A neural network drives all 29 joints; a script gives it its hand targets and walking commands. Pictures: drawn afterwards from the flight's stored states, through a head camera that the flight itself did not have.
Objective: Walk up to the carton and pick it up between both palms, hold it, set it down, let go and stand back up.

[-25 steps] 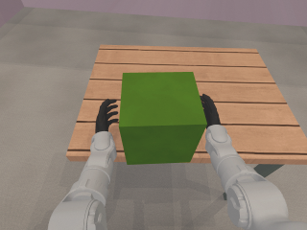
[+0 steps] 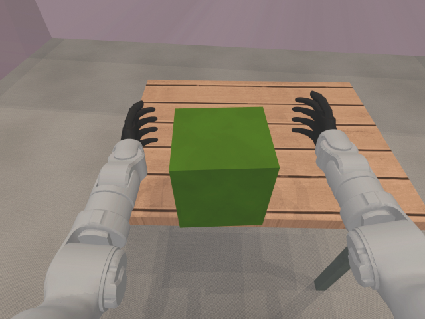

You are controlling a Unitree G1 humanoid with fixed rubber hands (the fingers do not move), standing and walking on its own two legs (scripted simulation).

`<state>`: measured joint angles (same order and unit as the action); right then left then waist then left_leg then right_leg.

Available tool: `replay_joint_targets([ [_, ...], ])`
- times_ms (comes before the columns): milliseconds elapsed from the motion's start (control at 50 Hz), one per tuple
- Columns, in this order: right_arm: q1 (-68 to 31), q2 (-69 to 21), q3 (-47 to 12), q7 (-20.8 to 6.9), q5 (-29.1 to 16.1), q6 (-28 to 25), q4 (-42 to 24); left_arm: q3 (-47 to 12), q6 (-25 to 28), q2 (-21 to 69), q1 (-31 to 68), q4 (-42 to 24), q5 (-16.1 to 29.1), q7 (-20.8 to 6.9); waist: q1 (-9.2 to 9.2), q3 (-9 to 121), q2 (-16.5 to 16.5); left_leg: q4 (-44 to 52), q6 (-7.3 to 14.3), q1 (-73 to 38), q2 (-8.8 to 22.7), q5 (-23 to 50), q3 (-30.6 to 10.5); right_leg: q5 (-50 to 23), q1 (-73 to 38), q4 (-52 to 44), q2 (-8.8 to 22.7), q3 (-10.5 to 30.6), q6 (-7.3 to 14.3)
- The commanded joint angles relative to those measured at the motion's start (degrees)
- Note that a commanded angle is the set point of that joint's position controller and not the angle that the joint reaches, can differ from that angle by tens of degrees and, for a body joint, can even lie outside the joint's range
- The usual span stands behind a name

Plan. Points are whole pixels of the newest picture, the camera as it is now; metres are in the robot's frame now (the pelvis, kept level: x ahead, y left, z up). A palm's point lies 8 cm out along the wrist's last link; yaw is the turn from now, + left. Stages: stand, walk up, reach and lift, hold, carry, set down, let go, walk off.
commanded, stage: set down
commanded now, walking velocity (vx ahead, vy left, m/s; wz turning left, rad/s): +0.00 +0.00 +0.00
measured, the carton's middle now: (220, 168) +0.45 +0.02 +0.02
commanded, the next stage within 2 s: none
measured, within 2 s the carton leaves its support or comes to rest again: neither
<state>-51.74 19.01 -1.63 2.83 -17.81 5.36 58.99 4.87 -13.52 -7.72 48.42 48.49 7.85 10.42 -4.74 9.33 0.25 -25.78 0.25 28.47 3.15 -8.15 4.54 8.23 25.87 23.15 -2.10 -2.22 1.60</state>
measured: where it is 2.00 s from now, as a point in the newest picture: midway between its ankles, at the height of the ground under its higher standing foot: outside the picture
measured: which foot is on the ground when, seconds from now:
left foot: down 0.00-1.00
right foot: down 0.00-1.00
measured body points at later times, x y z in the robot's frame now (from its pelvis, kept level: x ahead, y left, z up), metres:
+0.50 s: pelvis +0.01 -0.02 +0.00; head +0.01 +0.00 +0.45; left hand +0.43 +0.21 +0.16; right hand +0.47 -0.15 +0.19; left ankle +0.04 +0.12 -0.74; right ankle +0.03 -0.10 -0.74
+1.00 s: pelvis +0.02 -0.01 +0.01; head +0.02 +0.00 +0.46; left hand +0.34 +0.21 +0.10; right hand +0.39 -0.17 +0.11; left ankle +0.04 +0.12 -0.74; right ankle +0.03 -0.10 -0.74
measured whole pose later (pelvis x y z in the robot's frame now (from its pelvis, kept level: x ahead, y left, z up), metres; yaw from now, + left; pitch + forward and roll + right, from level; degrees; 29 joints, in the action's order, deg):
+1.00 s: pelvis +0.02 -0.01 +0.01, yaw +0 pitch +0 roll +0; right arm -20.8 12.0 -2.5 7.6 -17.4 12.7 18.3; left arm 7.9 -31.4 -6.0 14.2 0.9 4.0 7.2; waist -2.6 0.4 -2.2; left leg -20.8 -1.0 11.9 2.2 -8.8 3.6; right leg 11.0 11.0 22.0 -2.2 -1.0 2.5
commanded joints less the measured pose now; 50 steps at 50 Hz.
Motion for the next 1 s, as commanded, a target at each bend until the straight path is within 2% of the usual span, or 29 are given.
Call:
replay_joint_targets([
  [0, -38.68, 5.97, 2.44, 0.08, -1.08, 1.50, -11.10, -0.26, 0.90, -9.90, 37.73, -10.84, 2.59, 0.88, -1.33, 30.46, -3.77, 3.27, 0.22, -13.50, -2.43, 0.91, -2.05, -2.66, -11.91, -2.52, 0.77, 3.61, -3.34],
  [60, -40.91, 7.37, 2.01, 0.10, -1.95, 4.40, -11.33, -0.68, -1.22, -11.26, 37.94, -8.59, 3.12, 1.43, -0.48, 32.35, -3.41, 2.84, -0.14, -15.23, -2.24, 3.43, -2.91, -3.89, -12.10, -2.15, 0.96, 3.77, -3.72],
  [100, -42.04, 7.60, 1.88, 0.21, -1.16, 5.06, -10.63, 0.79, -3.09, -11.38, 37.06, -5.32, 2.10, 0.78, -1.86, 29.73, -5.39, 3.79, -0.09, -14.25, -2.29, 2.77, -2.30, -3.12, -13.84, -2.89, 0.57, 3.56, -3.96],
  [120, -41.70, 8.22, 2.01, 0.52, -1.81, 5.57, -9.02, 0.08, -3.37, -12.15, 37.34, -5.63, 2.45, 0.73, -1.58, 30.21, -4.23, 3.84, -0.37, -14.41, -2.61, 2.65, -2.27, -3.00, -15.09, -2.68, 0.37, 2.81, -4.03],
  [180, -42.54, 7.74, 2.29, 1.97, -1.50, 6.93, -8.68, -0.09, -3.49, -14.23, 39.91, -4.18, 4.46, 0.29, 0.37, 29.39, -7.59, 3.51, 0.52, -11.96, -3.21, 1.97, -2.12, -2.40, -15.78, -3.03, 0.59, 3.75, -4.11],
  [200, -43.41, 6.60, 2.58, 2.35, -1.95, 7.34, -8.18, -0.75, -3.01, -14.40, 39.56, -3.27, 4.13, 0.12, 0.29, 30.23, -5.57, 2.93, 0.27, -12.53, -3.46, 2.01, -2.07, -5.62, -16.47, -1.88, 0.65, 4.04, -4.30],
  [240, -42.78, 7.28, 4.46, 2.41, -1.09, 8.02, -4.86, -1.07, -3.37, -13.33, 40.67, -2.76, 3.37, 0.17, 1.87, 28.75, -1.87, 3.48, -0.66, -14.34, -2.93, 1.98, -2.73, -3.95, -14.05, -2.51, 0.51, 3.53, -3.57],
  [300, -42.40, 8.27, 4.62, 2.64, -0.78, 7.33, -5.85, -1.02, -4.74, -12.86, 40.11, -4.65, 2.53, -0.04, 2.16, 29.70, -0.71, 3.03, -1.17, -19.38, -3.21, 3.98, -2.90, -4.86, -12.94, -3.18, -0.29, 2.35, -2.83],
  [360, -39.36, 8.81, 3.54, 3.18, -1.65, 7.11, -7.96, 0.65, -6.65, -12.96, 36.94, -10.01, 1.13, -0.65, 2.51, 31.53, -0.52, 2.09, -2.10, -20.23, -3.76, 13.82, -3.41, -15.34, -18.15, -2.09, -1.00, 2.09, -3.18],
  [440, -38.05, 7.24, 2.99, 3.64, -2.40, 7.17, -11.22, 1.53, -7.97, -12.64, 34.48, -15.43, -0.03, -1.07, 3.40, 27.37, 1.19, 2.00, -2.27, -22.34, -4.12, 11.63, -2.92, -13.27, -16.20, -3.04, -0.82, 2.24, -3.65],
  [460, -34.65, 7.51, 3.34, 3.38, -2.85, 7.20, -12.82, 0.91, -8.18, -12.55, 33.34, -21.68, -0.40, -0.90, 3.49, 29.73, 2.44, 2.20, -2.72, -24.94, -4.30, 14.65, -3.19, -15.75, -17.58, -2.65, -1.47, 1.28, -3.68],
  [480, -35.99, 7.88, 2.95, 3.39, -3.56, 7.42, -14.48, 1.99, -9.44, -12.27, 32.39, -22.59, -0.93, -0.91, 2.40, 29.14, 1.72, 2.15, -2.66, -26.26, -4.19, 16.85, -2.77, -17.16, -16.61, -2.99, -1.53, 1.38, -3.87],
  [500, -33.00, 7.67, 2.21, 3.45, -4.05, 7.17, -17.71, 2.39, -10.60, -11.84, 29.23, -23.87, -1.40, -1.12, 2.49, 30.20, 2.39, 1.64, -2.81, -25.71, -4.81, 17.94, -2.75, -19.96, -19.35, -2.45, -1.21, 1.82, -3.97],
  [540, -30.12, 5.20, 0.46, 4.15, -4.51, 7.48, -19.28, 3.82, -11.67, -12.12, 24.74, -25.58, -2.76, -1.82, 2.14, 26.56, 0.30, 2.80, -1.49, -21.59, -5.17, 16.08, -2.49, -21.87, -24.07, -1.85, -0.50, 2.28, -4.81],
  [580, -24.47, 4.07, -0.63, 4.14, -4.20, 7.35, -21.48, 4.85, -11.91, -10.78, 19.95, -27.63, -4.03, -2.88, 1.43, 22.47, -0.80, 3.99, -0.65, -23.34, -5.16, 15.05, -1.63, -18.26, -24.19, -2.80, -0.61, 2.41, -5.02],
  [600, -24.01, 4.15, -0.95, 3.97, -4.62, 7.14, -24.93, 6.41, -12.22, -11.78, 17.00, -29.29, -3.99, -3.35, 1.12, 22.36, -3.74, 4.54, -0.50, -21.89, -5.70, 14.33, -1.60, -17.55, -25.12, -3.08, -0.93, 2.80, -5.32],
  [620, -23.20, 3.86, 1.05, 4.31, -4.10, 6.68, -26.71, 6.64, -11.62, -12.12, 17.49, -31.99, -3.94, -3.48, 1.72, 22.48, -1.12, 4.15, -0.46, -21.08, -6.11, 12.23, -1.28, -16.70, -25.47, -2.90, -0.02, 3.42, -5.46],
  [640, -16.21, 3.33, -0.06, 4.03, -4.45, 6.33, -27.70, 5.87, -11.56, -11.03, 10.86, -35.87, -3.63, -3.32, 1.03, 24.64, -2.62, 4.40, -0.60, -24.05, -5.37, 15.62, -1.36, -19.23, -27.22, -2.30, -0.45, 2.47, -5.05],
  [660, -17.15, 2.86, 1.08, 4.18, -3.72, 5.64, -31.53, 6.25, -11.44, -10.72, 11.78, -39.74, -3.93, -3.35, 1.69, 25.11, -0.97, 4.03, -0.93, -23.83, -6.33, 16.32, -1.33, -21.46, -25.85, -2.18, -0.12, 3.51, -5.21],
  [680, -11.24, 2.81, 1.61, 4.36, -2.89, 5.10, -31.55, 5.37, -12.00, -8.91, 5.98, -40.09, -5.01, -3.59, 3.09, 23.68, 0.86, 4.15, -1.15, -27.27, -5.65, 17.65, -1.62, -21.97, -25.79, -2.38, -0.65, 2.27, -4.89],
  [700, -11.04, 3.05, 1.52, 4.68, -2.33, 4.45, -34.22, 5.94, -12.45, -7.86, 5.21, -44.17, -4.14, -3.80, 2.44, 22.95, 0.90, 4.01, -1.30, -27.33, -5.96, 18.68, -1.34, -20.98, -24.71, -2.73, -0.80, 2.58, -4.44],
  [720, -10.74, 2.93, 2.60, 4.78, -1.85, 4.02, -36.46, 5.91, -12.73, -8.57, 4.08, -45.07, -5.86, -4.05, 3.19, 21.38, 2.25, 3.93, -1.66, -28.09, -5.98, 17.98, -0.79, -20.11, -23.95, -2.93, -0.89, 2.55, -4.64],
  [760, -9.84, 2.85, 3.67, 4.94, -0.90, 3.71, -42.56, 4.73, -13.39, -6.92, 3.50, -50.28, -3.92, -3.76, 2.64, 22.17, 1.48, 3.75, -1.89, -29.34, -5.08, 15.88, -0.95, -15.77, -21.03, -3.17, -1.22, 1.75, -4.30],
  [800, -7.56, 2.80, 2.60, 4.82, -0.93, 4.19, -45.87, 3.03, -14.27, -5.55, 0.48, -53.19, -2.90, -3.35, 3.46, 19.48, 0.00, 3.95, -1.61, -29.13, -4.73, 15.65, -1.67, -13.11, -20.68, -3.94, -1.33, 1.83, -3.58],
  [820, -4.44, 2.86, 4.41, 4.82, -0.01, 4.65, -44.45, 2.62, -14.70, -4.36, -0.78, -53.65, -3.75, -3.00, 4.10, 17.97, 2.23, 3.75, -2.68, -30.29, -4.50, 15.67, -1.04, -14.09, -18.00, -4.36, -1.25, 2.22, -3.52],
  [840, -1.13, 1.43, 2.91, 4.73, 0.26, 4.39, -47.08, 2.65, -14.64, -4.11, -4.94, -55.30, -3.76, -3.14, 3.15, 17.66, 0.60, 4.36, -2.20, -31.12, -4.44, 16.36, -1.17, -14.10, -17.15, -4.43, -1.02, 2.35, -3.61],
  [860, 0.10, 1.33, 3.44, 4.87, -0.44, 3.91, -49.72, 2.63, -14.60, -3.66, -3.28, -58.90, -3.20, -3.10, 3.18, 18.33, 2.46, 3.62, -2.69, -31.13, -4.42, 16.70, -0.82, -15.38, -17.68, -4.05, -0.89, 2.79, -3.23],
  [960, 6.38, 0.51, 1.98, 4.91, 0.58, 5.04, -53.51, 4.13, -15.05, -4.31, -11.11, -61.31, -3.83, -3.13, 1.56, 12.92, -1.90, 6.28, -0.63, -25.20, -4.33, 10.67, -0.93, -10.62, -20.40, -3.98, 0.14, 4.70, -3.24],
  [980, 9.72, 1.95, 3.59, 4.52, 1.62, 5.43, -50.77, 4.29, -15.42, -3.87, -13.88, -59.93, -4.45, -2.99, 2.91, 12.95, -1.44, 6.24, -1.25, -26.48, -3.89, 11.03, -0.90, -10.33, -19.34, -4.28, -0.09, 3.83, -2.98],
])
